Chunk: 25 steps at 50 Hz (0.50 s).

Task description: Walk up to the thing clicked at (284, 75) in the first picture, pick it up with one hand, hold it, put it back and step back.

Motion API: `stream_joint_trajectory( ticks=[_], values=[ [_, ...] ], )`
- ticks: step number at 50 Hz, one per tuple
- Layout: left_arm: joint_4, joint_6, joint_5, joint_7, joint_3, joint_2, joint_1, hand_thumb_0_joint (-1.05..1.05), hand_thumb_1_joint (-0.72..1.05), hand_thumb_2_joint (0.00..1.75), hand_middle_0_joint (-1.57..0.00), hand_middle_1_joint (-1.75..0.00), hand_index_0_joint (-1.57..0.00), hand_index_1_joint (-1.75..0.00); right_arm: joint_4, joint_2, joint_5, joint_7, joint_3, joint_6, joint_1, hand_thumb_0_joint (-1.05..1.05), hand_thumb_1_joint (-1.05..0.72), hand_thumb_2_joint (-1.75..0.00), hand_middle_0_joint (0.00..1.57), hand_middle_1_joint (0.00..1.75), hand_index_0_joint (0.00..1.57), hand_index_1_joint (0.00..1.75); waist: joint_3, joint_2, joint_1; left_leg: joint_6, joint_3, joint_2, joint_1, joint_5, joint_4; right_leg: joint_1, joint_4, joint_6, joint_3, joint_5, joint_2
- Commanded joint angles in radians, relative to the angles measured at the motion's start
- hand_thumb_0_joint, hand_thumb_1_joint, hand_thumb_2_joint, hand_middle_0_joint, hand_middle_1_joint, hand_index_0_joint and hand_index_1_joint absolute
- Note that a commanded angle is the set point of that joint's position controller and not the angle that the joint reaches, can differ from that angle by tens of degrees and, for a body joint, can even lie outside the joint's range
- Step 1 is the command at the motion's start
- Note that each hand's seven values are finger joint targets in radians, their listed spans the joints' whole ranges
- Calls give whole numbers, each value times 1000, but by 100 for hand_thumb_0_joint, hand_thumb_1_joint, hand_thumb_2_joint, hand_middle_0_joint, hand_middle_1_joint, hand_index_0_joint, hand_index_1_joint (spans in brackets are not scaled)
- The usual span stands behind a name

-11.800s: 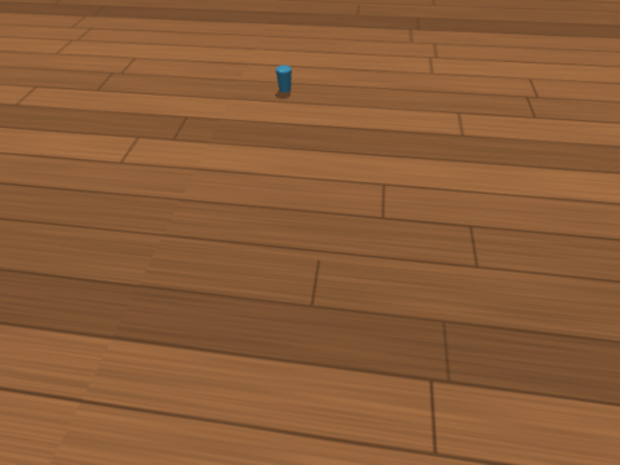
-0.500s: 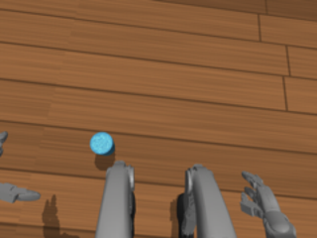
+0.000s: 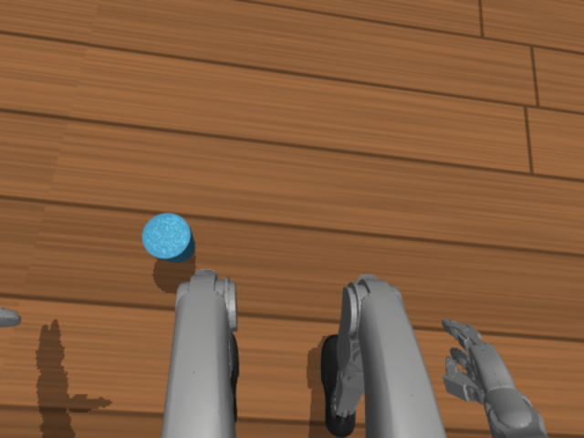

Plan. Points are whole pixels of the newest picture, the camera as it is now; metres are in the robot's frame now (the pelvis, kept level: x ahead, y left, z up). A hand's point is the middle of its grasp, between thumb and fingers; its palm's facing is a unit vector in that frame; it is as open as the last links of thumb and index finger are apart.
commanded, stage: go down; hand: left
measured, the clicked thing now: (173, 241) +0.40 +0.25 -0.38
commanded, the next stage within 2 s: none
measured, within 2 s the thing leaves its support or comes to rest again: neither
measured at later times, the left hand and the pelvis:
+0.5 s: hand out of the picture +0.30 +0.42 -0.08, palm faces +0.09 -0.91 -0.40, open 16.7 cm; pelvis -0.01 +0.00 -0.04, yaw -1 degrees
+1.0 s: hand out of the picture +0.30 +0.42 -0.08, palm faces +0.11 -0.92 -0.37, open 16.9 cm; pelvis -0.01 +0.00 -0.05, yaw -2 degrees
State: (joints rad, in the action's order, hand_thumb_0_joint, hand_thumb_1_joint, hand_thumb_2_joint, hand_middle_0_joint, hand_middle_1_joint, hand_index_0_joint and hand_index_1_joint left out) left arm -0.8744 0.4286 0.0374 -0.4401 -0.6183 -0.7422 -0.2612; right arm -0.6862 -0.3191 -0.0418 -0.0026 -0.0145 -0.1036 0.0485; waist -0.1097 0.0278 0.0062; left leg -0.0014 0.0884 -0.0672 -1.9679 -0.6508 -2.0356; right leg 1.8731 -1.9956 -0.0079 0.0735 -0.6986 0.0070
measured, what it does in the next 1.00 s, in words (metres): lowers itself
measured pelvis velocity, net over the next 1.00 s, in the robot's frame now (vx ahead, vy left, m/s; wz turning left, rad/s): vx -0.01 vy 0.00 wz -0.03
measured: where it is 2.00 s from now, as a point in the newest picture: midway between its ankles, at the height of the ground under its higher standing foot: (281, 399)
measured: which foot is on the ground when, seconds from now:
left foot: down 0.00-1.00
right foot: down 0.00-1.00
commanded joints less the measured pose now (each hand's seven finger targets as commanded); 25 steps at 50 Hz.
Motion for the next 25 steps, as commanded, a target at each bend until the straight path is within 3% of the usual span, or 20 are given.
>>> stream_joint_trajectory(
  ticks=[1, 5, 7, 14, 20, 25],
  values=[
    [143, 60, -33, -14, -128, -422, -140, 0, -32, 15, 0, -9, 0, -6, 60, -225, 1, -18, 83, -38, 99, 0, -85, -89, 20, 30, 20, 30, -596, -212, -34, -22, -2, 17, 504, 134, 240, -197, 185, 50, 6, 148, -32],
    [95, 56, -48, -36, -146, -433, -117, 0, -34, 16, 0, -12, -1, -9, 57, -221, 1, -21, 68, -38, 95, 0, -85, -89, 20, 30, 20, 30, -556, -199, -40, -23, -1, 15, 444, 43, 243, -187, 174, 48, 17, 97, -35],
    [100, 53, -52, -48, -157, -452, -109, 0, -34, 17, 0, -13, -1, -10, 62, -225, 1, -22, 65, -37, 93, 0, -86, -89, 20, 30, 20, 30, -581, -207, -52, -22, -1, 15, 455, 65, 236, -176, 161, 50, 18, 110, -36],
    [80, 57, -73, -75, -191, -489, -128, 0, -40, 17, 0, -15, -2, -11, 53, -230, 0, -28, 54, -43, 95, 0, -87, -89, 20, 30, 20, 30, -571, -212, -49, -21, 2, 13, 424, 99, 199, -146, 114, 52, 25, 131, -38],
    [75, 56, -77, -100, -182, -508, -177, 0, -43, 18, 0, -17, -3, -14, 52, -232, -5, -34, 54, -51, 93, 0, -87, -89, 20, 30, 20, 30, -548, -199, -30, -27, -16, 16, 367, 24, 171, -136, 133, 49, 20, 73, -41],
    [59, 54, -84, -116, -197, -523, -159, 0, -44, 19, 0, -17, -3, -14, 49, -239, -5, -36, 49, -57, 92, 0, -87, -89, 20, 30, 20, 30, -560, -229, -42, -22, -1, 12, 388, 25, 173, -107, 93, 52, 32, 81, -42]
  ],
)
